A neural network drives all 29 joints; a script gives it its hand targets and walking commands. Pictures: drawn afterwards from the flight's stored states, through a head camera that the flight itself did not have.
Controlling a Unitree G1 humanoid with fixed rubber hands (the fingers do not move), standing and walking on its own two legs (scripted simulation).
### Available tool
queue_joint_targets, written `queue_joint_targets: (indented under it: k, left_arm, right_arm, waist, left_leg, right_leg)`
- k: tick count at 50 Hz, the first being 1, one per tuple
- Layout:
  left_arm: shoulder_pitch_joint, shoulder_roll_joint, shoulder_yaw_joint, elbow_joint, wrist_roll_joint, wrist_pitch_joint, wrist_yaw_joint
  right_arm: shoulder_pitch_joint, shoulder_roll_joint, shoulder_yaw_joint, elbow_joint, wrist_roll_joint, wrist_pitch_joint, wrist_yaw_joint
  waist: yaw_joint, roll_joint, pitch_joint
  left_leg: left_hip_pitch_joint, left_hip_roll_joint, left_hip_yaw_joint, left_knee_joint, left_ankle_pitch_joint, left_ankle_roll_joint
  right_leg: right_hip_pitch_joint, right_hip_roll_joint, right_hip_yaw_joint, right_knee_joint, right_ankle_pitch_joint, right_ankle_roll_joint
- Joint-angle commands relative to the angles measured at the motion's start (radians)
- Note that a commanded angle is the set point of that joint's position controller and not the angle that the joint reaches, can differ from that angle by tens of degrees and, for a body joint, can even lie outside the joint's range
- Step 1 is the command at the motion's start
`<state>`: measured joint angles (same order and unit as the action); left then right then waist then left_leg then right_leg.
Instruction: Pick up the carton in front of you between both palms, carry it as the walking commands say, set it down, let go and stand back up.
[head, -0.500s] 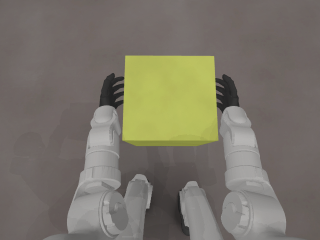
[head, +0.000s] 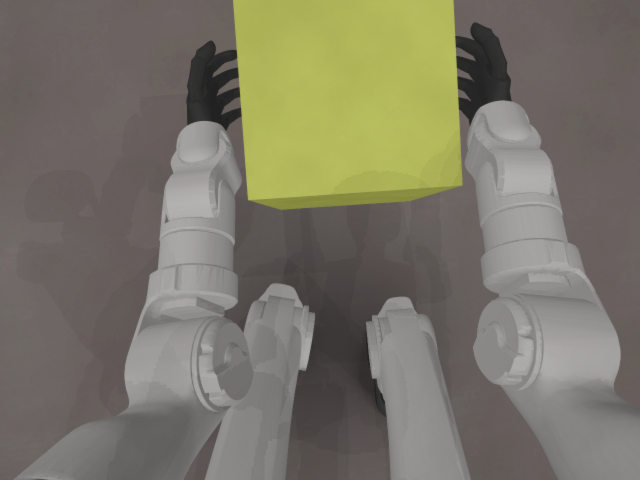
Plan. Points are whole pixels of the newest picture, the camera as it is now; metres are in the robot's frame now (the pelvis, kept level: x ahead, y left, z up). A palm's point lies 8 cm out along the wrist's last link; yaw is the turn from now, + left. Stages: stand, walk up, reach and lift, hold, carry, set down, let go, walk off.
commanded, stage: set down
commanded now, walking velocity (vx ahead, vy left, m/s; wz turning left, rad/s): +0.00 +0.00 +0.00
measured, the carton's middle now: (343, 123) +0.52 +0.02 -0.19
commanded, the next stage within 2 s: none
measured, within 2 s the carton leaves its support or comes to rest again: rests again in 0.88 s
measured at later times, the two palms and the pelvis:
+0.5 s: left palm (238, 131) +0.52 +0.18 -0.27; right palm (439, 110) +0.57 -0.12 -0.27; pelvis +0.00 -0.01 -0.10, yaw +0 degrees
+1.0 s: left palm (238, 137) +0.52 +0.18 -0.29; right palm (434, 120) +0.56 -0.12 -0.29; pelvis -0.01 -0.01 -0.12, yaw +0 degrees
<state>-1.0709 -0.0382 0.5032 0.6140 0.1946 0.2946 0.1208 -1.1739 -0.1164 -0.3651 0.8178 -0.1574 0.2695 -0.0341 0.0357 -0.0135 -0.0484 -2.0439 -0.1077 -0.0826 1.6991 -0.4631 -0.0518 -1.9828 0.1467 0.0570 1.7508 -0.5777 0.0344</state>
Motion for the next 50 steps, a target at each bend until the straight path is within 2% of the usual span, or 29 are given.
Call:
queue_joint_targets:
  k: [1, 8, 21, 25, 27, 31, 37, 46, 50]
  left_arm:
    - [-0.712, -0.852, -0.521, 0.011, -0.117, -0.030, -0.209]
    - [-0.819, -0.777, -0.497, 0.010, -0.142, -0.040, -0.213]
    - [-0.987, -0.658, -0.507, 0.024, -0.243, -0.060, -0.230]
    - [-1.048, -0.643, -0.533, -0.013, -0.290, -0.070, -0.232]
    - [-1.066, -0.637, -0.542, -0.028, -0.312, -0.071, -0.233]
    - [-1.016, -0.653, -0.534, 0.014, -0.311, -0.075, -0.243]
    - [-0.968, -0.636, -0.476, 0.087, -0.271, -0.083, -0.259]
    - [-0.981, -0.593, -0.411, 0.153, -0.260, -0.099, -0.260]
    - [-0.958, -0.566, -0.372, 0.200, -0.239, -0.097, -0.265]
  right_arm:
    - [-0.624, 0.903, 0.423, -0.023, 0.115, -0.033, 0.220]
    - [-0.724, 0.845, 0.433, 0.001, 0.138, -0.037, 0.204]
    - [-0.892, 0.752, 0.512, 0.032, 0.238, -0.053, 0.174]
    - [-0.945, 0.740, 0.556, 0.006, 0.284, -0.065, 0.166]
    - [-0.972, 0.758, 0.589, -0.025, 0.308, -0.068, 0.159]
    - [-0.920, 0.780, 0.590, -0.007, 0.320, -0.078, 0.161]
    - [-0.871, 0.752, 0.527, 0.081, 0.283, -0.091, 0.170]
    - [-0.932, 0.660, 0.480, 0.119, 0.264, -0.107, 0.174]
    - [-0.894, 0.627, 0.443, 0.173, 0.230, -0.101, 0.184]
  waist:
    - [0.011, 0.000, -1.101]
    - [0.027, -0.024, -1.097]
    - [0.073, -0.076, -1.080]
    - [0.090, -0.088, -1.133]
    - [0.093, -0.120, -1.143]
    - [0.101, -0.101, -1.081]
    - [0.096, -0.091, -0.887]
    - [0.086, -0.090, -0.716]
    - [0.077, -0.087, -0.602]
  left_leg:
    - [0.768, -0.050, 0.139, -0.039, 0.345, -0.011]
    - [0.686, -0.041, 0.157, 0.062, 0.335, -0.007]
    - [0.581, -0.012, 0.181, 0.255, 0.382, 0.000]
    - [0.564, -0.007, 0.182, 0.304, 0.423, 0.006]
    - [0.560, -0.009, 0.175, 0.319, 0.456, 0.015]
    - [0.583, -0.010, 0.163, 0.350, 0.527, 0.026]
    - [0.479, -0.004, 0.159, 0.365, 0.438, 0.027]
    - [0.393, -0.001, 0.154, 0.376, 0.332, 0.032]
    - [0.344, -0.001, 0.149, 0.374, 0.264, 0.035]
  right_leg:
    - [0.362, 0.040, -0.103, -0.134, 0.296, -0.005]
    - [0.344, 0.032, -0.101, -0.039, 0.295, -0.004]
    - [0.399, 0.008, -0.087, 0.150, 0.383, -0.006]
    - [0.451, 0.000, -0.076, 0.202, 0.446, -0.012]
    - [0.464, 0.002, -0.077, 0.222, 0.501, -0.011]
    - [0.404, 0.003, -0.064, 0.244, 0.534, -0.019]
    - [0.293, 0.003, -0.055, 0.250, 0.437, -0.033]
    - [0.231, -0.005, -0.051, 0.263, 0.325, -0.046]
    - [0.188, -0.012, -0.046, 0.262, 0.260, -0.051]
